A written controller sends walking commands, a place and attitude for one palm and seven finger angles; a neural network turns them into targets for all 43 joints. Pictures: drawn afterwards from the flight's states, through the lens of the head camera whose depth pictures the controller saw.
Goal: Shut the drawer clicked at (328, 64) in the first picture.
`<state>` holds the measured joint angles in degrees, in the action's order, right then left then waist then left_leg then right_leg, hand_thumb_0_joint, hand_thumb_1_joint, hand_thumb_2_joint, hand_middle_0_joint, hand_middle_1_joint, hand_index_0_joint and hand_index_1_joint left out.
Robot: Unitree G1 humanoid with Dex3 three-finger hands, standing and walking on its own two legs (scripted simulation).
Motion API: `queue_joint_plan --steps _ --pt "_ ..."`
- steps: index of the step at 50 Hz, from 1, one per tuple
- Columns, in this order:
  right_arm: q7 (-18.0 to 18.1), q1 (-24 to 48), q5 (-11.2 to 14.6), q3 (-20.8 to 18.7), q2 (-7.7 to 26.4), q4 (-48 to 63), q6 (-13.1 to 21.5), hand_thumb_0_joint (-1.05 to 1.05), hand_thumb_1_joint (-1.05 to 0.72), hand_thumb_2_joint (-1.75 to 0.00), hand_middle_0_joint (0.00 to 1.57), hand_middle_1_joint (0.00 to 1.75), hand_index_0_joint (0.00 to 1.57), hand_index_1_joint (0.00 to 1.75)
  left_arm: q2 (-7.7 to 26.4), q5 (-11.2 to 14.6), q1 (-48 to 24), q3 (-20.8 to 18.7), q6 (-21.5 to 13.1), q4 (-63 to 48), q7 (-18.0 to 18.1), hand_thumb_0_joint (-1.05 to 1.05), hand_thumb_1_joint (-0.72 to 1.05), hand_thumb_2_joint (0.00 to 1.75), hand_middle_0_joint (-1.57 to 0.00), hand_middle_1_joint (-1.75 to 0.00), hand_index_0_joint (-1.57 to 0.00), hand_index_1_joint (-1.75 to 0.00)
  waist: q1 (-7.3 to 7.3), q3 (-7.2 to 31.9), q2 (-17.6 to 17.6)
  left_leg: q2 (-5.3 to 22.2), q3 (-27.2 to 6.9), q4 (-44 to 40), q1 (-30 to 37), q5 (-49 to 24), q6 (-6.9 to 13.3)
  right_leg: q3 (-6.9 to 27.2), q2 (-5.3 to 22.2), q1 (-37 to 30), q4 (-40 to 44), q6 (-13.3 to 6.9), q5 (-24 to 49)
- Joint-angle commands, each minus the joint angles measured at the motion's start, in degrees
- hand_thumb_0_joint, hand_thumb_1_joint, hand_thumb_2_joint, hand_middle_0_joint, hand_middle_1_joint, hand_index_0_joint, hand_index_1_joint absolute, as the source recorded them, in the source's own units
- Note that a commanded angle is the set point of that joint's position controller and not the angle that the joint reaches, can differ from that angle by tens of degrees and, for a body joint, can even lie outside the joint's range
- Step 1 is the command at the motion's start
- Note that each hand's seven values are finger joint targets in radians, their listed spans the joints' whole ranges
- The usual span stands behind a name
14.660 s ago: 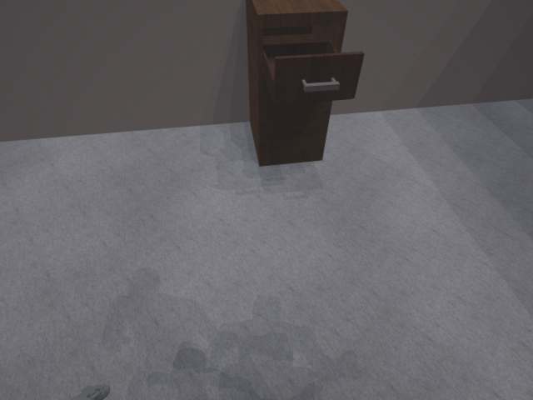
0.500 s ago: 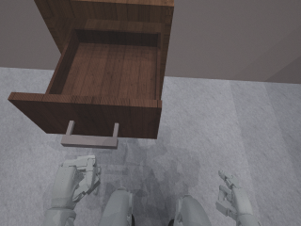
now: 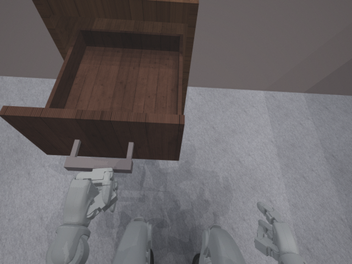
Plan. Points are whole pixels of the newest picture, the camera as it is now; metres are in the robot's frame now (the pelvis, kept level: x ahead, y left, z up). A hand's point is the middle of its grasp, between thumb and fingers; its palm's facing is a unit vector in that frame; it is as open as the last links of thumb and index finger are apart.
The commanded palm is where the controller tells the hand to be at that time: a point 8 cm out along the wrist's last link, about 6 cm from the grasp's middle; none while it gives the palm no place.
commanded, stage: push the drawer shut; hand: left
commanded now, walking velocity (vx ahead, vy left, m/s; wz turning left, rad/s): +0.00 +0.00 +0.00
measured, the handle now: (101, 155) +0.33 +0.18 +0.03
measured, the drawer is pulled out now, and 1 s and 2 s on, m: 0.29 0.17 0.05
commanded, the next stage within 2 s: none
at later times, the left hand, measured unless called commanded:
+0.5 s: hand (119, 166) +0.31 +0.14 +0.03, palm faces -0.04 -1.00 -0.04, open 3.3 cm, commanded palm +0.31 +0.19 +0.03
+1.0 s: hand (124, 139) +0.38 +0.14 +0.03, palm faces -0.02 -1.00 -0.05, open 3.3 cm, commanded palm +0.36 +0.19 +0.03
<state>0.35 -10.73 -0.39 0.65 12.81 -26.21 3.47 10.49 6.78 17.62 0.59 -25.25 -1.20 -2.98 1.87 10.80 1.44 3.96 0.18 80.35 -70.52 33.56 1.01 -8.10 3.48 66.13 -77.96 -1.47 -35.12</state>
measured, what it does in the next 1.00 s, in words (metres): stands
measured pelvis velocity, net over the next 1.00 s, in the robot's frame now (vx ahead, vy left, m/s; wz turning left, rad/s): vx -0.01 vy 0.01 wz -0.01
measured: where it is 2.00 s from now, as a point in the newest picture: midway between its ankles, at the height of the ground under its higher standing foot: outside the picture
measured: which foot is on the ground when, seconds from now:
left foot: down 0.00-1.00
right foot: down 0.00-1.00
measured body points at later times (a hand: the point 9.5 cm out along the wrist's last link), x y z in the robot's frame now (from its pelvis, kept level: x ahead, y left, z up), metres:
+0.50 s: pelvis -0.01 +0.00 +0.01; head +0.10 +0.02 +0.44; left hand +0.31 +0.19 +0.03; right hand +0.16 -0.24 -0.09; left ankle +0.04 +0.11 -0.60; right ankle +0.02 -0.11 -0.60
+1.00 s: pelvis -0.01 +0.01 +0.01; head +0.12 +0.02 +0.44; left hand +0.37 +0.19 +0.03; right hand +0.12 -0.25 -0.10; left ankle +0.04 +0.11 -0.60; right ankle +0.02 -0.11 -0.60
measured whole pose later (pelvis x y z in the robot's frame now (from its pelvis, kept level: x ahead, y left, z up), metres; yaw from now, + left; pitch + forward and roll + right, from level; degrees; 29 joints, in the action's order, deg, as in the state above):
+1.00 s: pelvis -0.01 +0.01 +0.01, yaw -1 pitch +24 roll -2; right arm -0.3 -11.8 -0.2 0.5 14.3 -33.4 0.3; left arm 11.5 6.2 -16.3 -5.4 -26.4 29.3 -1.3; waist 3.8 9.1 1.6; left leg 3.6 2.0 76.5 -69.7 31.1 1.6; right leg -6.3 3.5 66.4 -74.8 -0.8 -32.4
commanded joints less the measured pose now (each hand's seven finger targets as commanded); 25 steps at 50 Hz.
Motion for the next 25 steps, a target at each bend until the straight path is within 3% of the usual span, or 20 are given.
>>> queue_joint_plan --steps 1,4,6,8,10,11,12,25 --pt "0.45 0.04 -0.01 -3.31 7.86 6.88 3.08 0.00 -0.90 -0.90 0.20 0.30 0.20 0.30 2.91 0.81 -7.43 -2.10 -4.99 -11.52 0.68 0.00 0.90 0.90 -1.40 -1.60 -1.40 -1.60 1.20 18.29 2.02 -3.11 -3.20 -11.43 16.43 -14.62 0.29 4.54 -3.62 -9.11 11.33 -0.35 13.02" --pt "0.51 -0.02 -0.08 -3.22 8.32 5.93 3.01 0.00 -0.90 -0.90 0.20 0.30 0.20 0.30 3.33 0.64 -12.45 -1.98 -4.79 -9.82 0.77 0.00 0.90 0.90 -1.40 -1.60 -1.40 -1.60 2.07 17.59 1.78 -3.15 -3.41 -11.44 15.71 -12.50 0.43 4.65 -3.60 -8.24 11.78 -0.29 11.23" --pt "0.67 -0.22 0.01 -3.39 8.50 5.39 3.02 0.00 -0.90 -0.90 0.20 0.30 0.20 0.30 4.27 0.70 -13.53 -3.42 -4.66 -8.22 0.67 0.00 0.90 0.90 -1.40 -1.60 -1.40 -1.60 1.90 18.55 0.71 -3.16 -3.11 -11.07 15.44 -12.50 0.54 5.00 -3.64 -9.00 12.08 -0.22 11.35" --pt "0.74 -0.09 -0.04 -3.30 8.56 5.08 2.96 0.00 -0.90 -0.90 0.20 0.30 0.20 0.30 3.91 0.66 -15.93 -2.87 -4.69 -7.65 0.43 0.00 0.90 0.90 -1.40 -1.60 -1.40 -1.60 1.73 19.92 2.03 -3.21 -3.09 -11.26 16.38 -13.70 0.55 4.91 -3.51 -9.12 11.69 -0.32 12.32" --pt "0.75 -0.02 0.15 -3.26 8.74 4.28 2.79 0.00 -0.90 -0.90 0.20 0.30 0.20 0.30 4.09 0.98 -19.41 -2.97 -4.43 -6.37 0.12 0.00 0.90 0.90 -1.40 -1.60 -1.40 -1.60 2.34 19.19 1.59 -3.17 -3.18 -11.35 16.42 -12.72 0.58 4.99 -3.52 -8.70 12.26 -0.19 11.66" --pt "0.82 -0.10 0.20 -3.28 8.82 4.13 2.74 0.00 -0.90 -0.90 0.20 0.30 0.20 0.30 4.75 1.21 -19.86 -3.96 -4.27 -5.26 0.08 0.00 0.90 0.90 -1.40 -1.60 -1.40 -1.60 2.11 19.12 0.46 -3.26 -2.96 -11.44 15.53 -11.75 0.60 5.37 -3.45 -9.68 12.77 -0.11 10.76" --pt "0.93 0.22 0.22 -3.28 8.99 4.00 2.75 0.00 -0.90 -0.90 0.20 0.30 0.20 0.30 5.93 1.30 -20.60 -5.08 -4.20 -4.80 0.14 0.00 0.90 0.90 -1.40 -1.60 -1.40 -1.60 1.68 19.78 1.49 -3.22 -2.92 -11.39 15.78 -12.23 0.67 5.47 -3.52 -9.46 12.63 -0.22 10.97" --pt "0.46 -0.96 0.40 -3.22 9.33 1.87 1.47 0.00 -0.90 -0.90 0.20 0.30 0.20 0.30 4.77 0.81 -33.14 -4.96 -3.43 4.87 0.97 0.00 0.90 0.90 -1.40 -1.60 -1.40 -1.60 2.34 19.62 0.85 -3.12 -3.22 -13.57 18.16 -11.95 0.32 4.91 -3.40 -9.27 13.40 -0.12 11.27"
